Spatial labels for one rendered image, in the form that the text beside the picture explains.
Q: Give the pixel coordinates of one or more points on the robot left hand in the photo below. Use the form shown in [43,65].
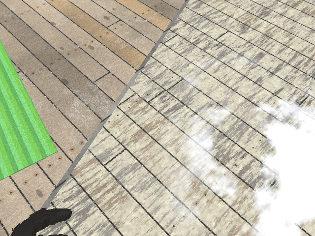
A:
[40,220]

